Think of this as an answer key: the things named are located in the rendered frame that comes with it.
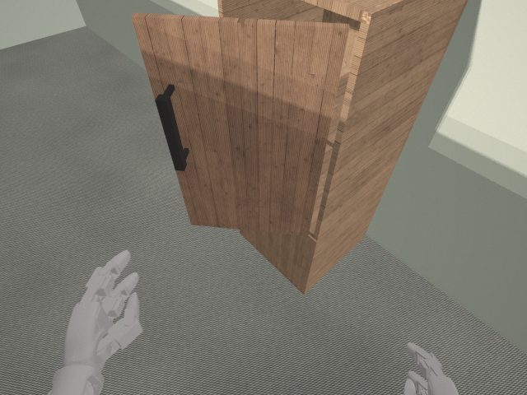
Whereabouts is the left robot hand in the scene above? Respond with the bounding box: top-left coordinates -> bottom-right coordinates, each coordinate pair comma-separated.
63,250 -> 143,372

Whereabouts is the cupboard door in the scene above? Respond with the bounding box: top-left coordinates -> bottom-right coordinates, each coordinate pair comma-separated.
131,12 -> 349,236

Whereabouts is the right robot hand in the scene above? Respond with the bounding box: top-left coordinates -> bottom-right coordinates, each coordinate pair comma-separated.
400,342 -> 459,395

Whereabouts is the handle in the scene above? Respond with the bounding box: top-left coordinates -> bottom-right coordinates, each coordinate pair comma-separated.
155,84 -> 189,171

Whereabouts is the left robot forearm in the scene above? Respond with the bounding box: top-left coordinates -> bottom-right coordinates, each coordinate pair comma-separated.
47,364 -> 105,395

